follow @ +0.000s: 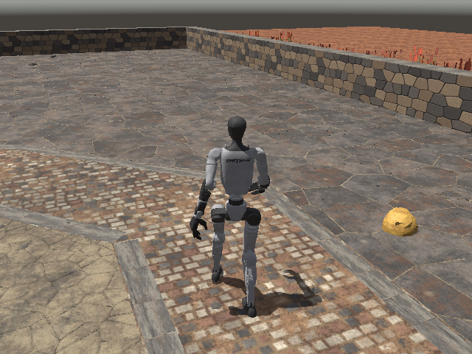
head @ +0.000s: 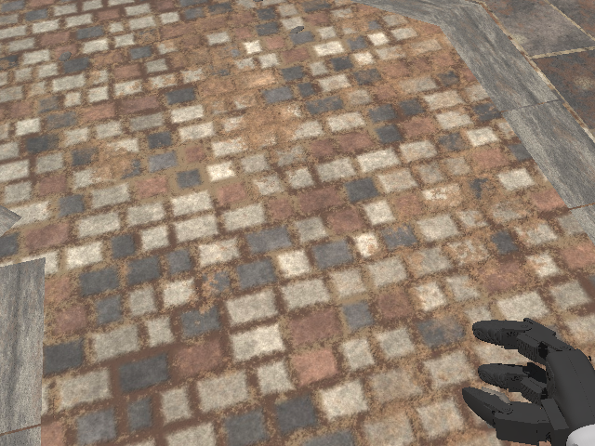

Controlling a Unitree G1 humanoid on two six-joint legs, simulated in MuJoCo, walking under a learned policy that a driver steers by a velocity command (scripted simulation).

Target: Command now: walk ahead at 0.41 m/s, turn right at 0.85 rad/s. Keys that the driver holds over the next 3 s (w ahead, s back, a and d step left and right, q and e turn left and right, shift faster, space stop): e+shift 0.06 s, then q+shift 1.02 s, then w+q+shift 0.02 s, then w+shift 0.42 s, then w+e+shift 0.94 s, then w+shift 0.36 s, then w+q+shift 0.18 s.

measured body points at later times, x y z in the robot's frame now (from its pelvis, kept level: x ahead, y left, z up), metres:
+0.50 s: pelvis +0.15 +0.00 +0.01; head +0.17 -0.02 +0.46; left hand +0.33 +0.26 -0.06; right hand +0.25 -0.29 -0.11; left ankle +0.18 +0.13 -0.66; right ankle +0.20 -0.10 -0.73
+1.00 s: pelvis +0.15 +0.06 +0.01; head +0.17 +0.11 +0.46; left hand +0.13 +0.40 -0.09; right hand +0.44 -0.10 -0.06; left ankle +0.12 +0.15 -0.73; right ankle +0.24 -0.08 -0.64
